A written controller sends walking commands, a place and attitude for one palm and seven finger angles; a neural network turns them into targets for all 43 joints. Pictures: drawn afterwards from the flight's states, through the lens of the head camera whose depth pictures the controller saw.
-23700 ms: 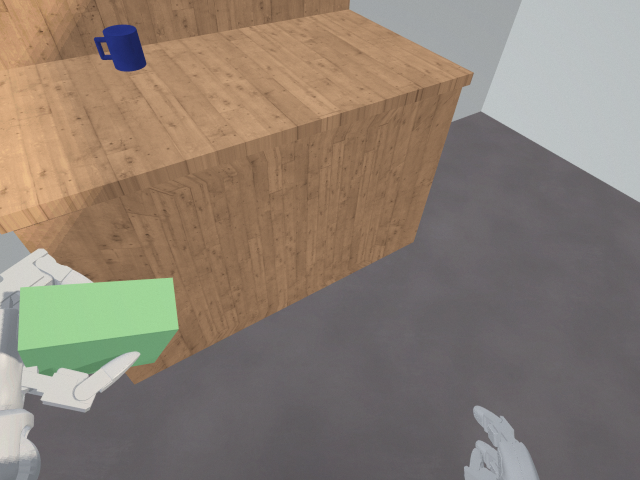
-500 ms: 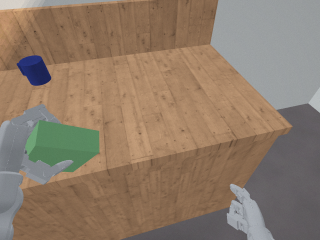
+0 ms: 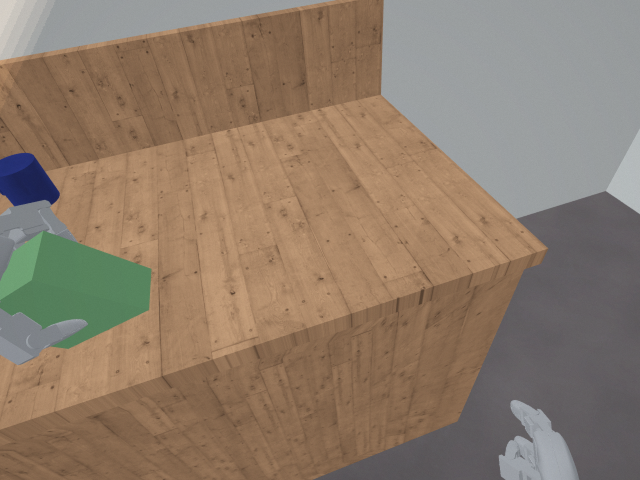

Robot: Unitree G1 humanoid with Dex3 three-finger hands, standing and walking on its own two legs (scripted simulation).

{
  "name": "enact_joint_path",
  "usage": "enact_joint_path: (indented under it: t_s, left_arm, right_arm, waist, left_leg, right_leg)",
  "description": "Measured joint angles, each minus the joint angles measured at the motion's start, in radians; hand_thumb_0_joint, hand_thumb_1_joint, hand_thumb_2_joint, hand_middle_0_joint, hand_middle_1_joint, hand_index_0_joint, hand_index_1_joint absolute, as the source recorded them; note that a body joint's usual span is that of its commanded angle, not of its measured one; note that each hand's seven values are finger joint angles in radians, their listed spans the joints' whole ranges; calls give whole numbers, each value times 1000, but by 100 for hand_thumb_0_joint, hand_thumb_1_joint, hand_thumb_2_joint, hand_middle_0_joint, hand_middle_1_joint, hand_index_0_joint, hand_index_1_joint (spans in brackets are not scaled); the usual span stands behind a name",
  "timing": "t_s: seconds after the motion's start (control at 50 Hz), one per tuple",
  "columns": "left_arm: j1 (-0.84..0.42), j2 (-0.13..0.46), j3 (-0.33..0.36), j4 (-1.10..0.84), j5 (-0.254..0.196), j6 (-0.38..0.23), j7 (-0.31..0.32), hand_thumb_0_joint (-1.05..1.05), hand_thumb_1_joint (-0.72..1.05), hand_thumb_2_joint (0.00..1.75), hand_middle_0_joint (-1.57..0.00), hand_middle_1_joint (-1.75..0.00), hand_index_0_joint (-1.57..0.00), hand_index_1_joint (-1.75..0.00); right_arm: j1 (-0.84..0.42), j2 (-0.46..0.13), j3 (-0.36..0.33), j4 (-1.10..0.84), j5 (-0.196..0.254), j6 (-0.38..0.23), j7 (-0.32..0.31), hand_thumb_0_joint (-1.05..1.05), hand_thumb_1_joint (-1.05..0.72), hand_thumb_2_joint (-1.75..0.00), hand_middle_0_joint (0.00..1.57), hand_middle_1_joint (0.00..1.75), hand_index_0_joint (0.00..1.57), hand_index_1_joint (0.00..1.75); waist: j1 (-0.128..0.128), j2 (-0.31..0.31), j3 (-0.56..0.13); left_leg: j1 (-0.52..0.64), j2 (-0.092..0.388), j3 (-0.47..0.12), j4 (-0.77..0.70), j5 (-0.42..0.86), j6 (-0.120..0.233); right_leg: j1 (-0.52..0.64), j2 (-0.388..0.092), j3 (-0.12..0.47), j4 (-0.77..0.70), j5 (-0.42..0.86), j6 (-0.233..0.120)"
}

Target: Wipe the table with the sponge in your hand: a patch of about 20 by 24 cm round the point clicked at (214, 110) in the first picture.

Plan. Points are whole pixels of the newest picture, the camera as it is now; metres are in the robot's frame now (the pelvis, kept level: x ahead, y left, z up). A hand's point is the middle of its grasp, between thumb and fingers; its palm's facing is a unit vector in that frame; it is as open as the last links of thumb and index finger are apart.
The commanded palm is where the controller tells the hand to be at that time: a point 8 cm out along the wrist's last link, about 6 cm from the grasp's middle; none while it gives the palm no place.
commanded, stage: turn the palm down, sponge in hand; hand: left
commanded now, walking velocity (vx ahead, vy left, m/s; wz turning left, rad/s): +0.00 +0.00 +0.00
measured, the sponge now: (74, 302) +0.23 +0.28 +0.17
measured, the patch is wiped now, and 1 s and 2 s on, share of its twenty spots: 0.00 0.00 0.00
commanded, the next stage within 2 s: move the sponge above the wiping area in 1.30 s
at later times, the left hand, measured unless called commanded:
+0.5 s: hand out of the picture +0.20 +0.37 +0.22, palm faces +0.35 -0.23 -0.91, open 9.3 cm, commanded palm +0.15 +0.35 +0.28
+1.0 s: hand out of the picture +0.20 +0.33 +0.20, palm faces +0.23 -0.16 -0.96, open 9.3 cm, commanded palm +0.15 +0.33 +0.29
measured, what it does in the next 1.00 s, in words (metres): shifts its weight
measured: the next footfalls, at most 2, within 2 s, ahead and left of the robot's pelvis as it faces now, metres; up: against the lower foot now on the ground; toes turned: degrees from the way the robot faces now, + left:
none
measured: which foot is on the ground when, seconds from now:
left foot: down 0.00-1.00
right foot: down 0.00-1.00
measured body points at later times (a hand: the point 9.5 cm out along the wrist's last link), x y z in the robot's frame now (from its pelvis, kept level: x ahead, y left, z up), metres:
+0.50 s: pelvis -0.03 +0.06 +0.01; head -0.05 +0.02 +0.46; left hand +0.18 +0.38 +0.27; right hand +0.24 -0.12 -0.05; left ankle +0.00 +0.16 -0.72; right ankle -0.01 -0.06 -0.72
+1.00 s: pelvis -0.04 +0.05 +0.02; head -0.05 +0.00 +0.46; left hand +0.19 +0.34 +0.26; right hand +0.24 -0.13 -0.05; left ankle +0.00 +0.16 -0.72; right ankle -0.01 -0.06 -0.72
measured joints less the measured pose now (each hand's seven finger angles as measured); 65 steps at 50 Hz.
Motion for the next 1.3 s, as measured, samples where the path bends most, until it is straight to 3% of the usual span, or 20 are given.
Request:
enact_joint_path:
  t_s: [0.12, 0.2, 0.3, 0.4, 0.52, 0.6, 0.7, 0.8, 0.9, 1.0, 1.1, 1.2, 1.3]
  left_arm:
    - [-5, 20, -20, -1, 73, 123, -33, -1, -44, 106, -82, -141, -82, -141]
    - [4, 4, -70, -77, 117, 120, -44, -1, -44, 106, -82, -141, -82, -141]
    - [-33, 1, -138, -144, 183, 125, -6, -1, -44, 106, -82, -140, -82, -140]
    - [-170, 5, -175, -57, 256, 248, 4, 0, -44, 106, -82, -140, -82, -140]
    - [-279, -27, -241, 30, 356, 364, -71, -1, -44, 106, -82, -141, -82, -141]
    - [-305, -59, -340, 8, 431, 356, -119, -1, -44, 106, -82, -141, -82, -141]
    - [-335, -32, -406, -29, 514, 316, -124, -1, -44, 106, -82, -140, -82, -140]
    - [-382, 3, -341, 6, 520, 342, -103, 0, -44, 106, -82, -140, -82, -140]
    - [-387, -27, -295, 60, 529, 390, -120, 0, -44, 106, -82, -141, -82, -141]
    - [-305, -90, -362, 22, 540, 377, -138, -1, -44, 106, -81, -141, -82, -141]
    - [-249, -52, -424, -41, 559, 306, -122, -1, -44, 106, -82, -140, -82, -140]
    - [-308, 4, -361, 25, 555, 297, -82, 0, -45, 106, -82, -140, -82, -140]
    - [-348, -23, -288, 100, 523, 345, -98, 0, -44, 107, -82, -141, -82, -140]
  right_arm:
    - [-7, -22, -5, -14, 15, 8, -27, 2, -91, -90, 20, 30, 20, 30]
    - [-20, -3, 2, -33, 10, -9, -32, 2, -91, -90, 20, 30, 20, 30]
    - [-53, 33, 25, -36, 3, -19, -26, 2, -91, -90, 20, 30, 20, 30]
    - [-101, 51, 63, -21, 14, 5, -13, 1, -90, -90, 20, 30, 20, 30]
    - [-147, 63, 107, -20, 33, 19, -15, 1, -90, -90, 20, 30, 20, 30]
    - [-173, 76, 121, -17, 23, 14, -17, 1, -90, -90, 20, 30, 20, 30]
    - [-209, 89, 133, 6, 2, 22, -4, 1, -90, -90, 20, 30, 20, 30]
    - [-219, 91, 137, 27, 8, 48, 15, 1, -90, -90, 20, 30, 20, 30]
    - [-205, 69, 127, 15, 27, 58, 24, 1, -90, -90, 20, 30, 20, 30]
    - [-187, 43, 106, 6, 23, 41, 19, 1, -90, -90, 20, 30, 20, 30]
    - [-177, 35, 92, 24, -4, 27, 14, 2, -90, -90, 20, 30, 20, 30]
    - [-176, 36, 86, 43, 5, 39, 25, 2, -90, -90, 20, 30, 20, 30]
    - [-180, 29, 84, 31, 26, 41, 27, 2, -90, -90, 20, 30, 20, 30]
  waist:
    - [-3, 14, 13]
    - [4, 10, 13]
    - [15, 10, 2]
    - [34, 24, 4]
    - [51, 27, 28]
    - [65, 17, 55]
    - [76, 15, 67]
    - [74, 24, 41]
    - [63, 30, 33]
    - [59, 34, 53]
    - [63, 34, 55]
    - [64, 46, 32]
    - [45, 61, 20]
  left_leg:
    - [-2, -13, 10, -10, -17, -1]
    - [-5, -19, 17, -15, -14, 4]
    - [5, -29, 21, -26, 0, 18]
    - [30, -44, 21, -67, 37, 33]
    - [59, -66, 19, -129, 89, 51]
    - [78, -75, 22, -156, 111, 58]
    - [104, -75, 32, -171, 117, 59]
    - [116, -66, 28, -191, 123, 50]
    - [102, -56, 14, -201, 131, 39]
    - [99, -50, 9, -198, 129, 31]
    - [118, -39, 11, -191, 114, 20]
    - [134, -23, 9, -195, 107, 4]
    - [119, -13, 1, -194, 108, -3]
  right_leg:
    - [-14, -16, 5, 15, -8, 19]
    - [-16, -23, 12, 3, 5, 32]
    - [5, -33, 16, -27, 27, 49]
    - [36, -50, 17, -75, 65, 65]
    - [63, -72, 15, -127, 108, 80]
    - [76, -81, 18, -139, 122, 81]
    - [92, -79, 32, -141, 123, 72]
    - [107, -70, 29, -169, 135, 75]
    - [100, -61, 16, -187, 145, 67]
    - [95, -54, 11, -179, 139, 56]
    - [107, -43, 13, -161, 120, 41]
    - [124, -26, 11, -170, 117, 27]
    - [111, -16, 4, -173, 121, 20]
